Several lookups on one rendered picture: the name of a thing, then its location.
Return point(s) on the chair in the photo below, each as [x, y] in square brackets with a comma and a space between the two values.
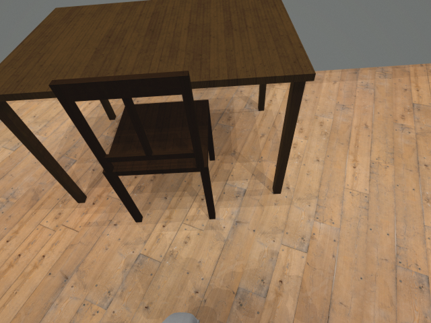
[156, 138]

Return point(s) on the table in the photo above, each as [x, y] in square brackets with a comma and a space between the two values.
[221, 43]

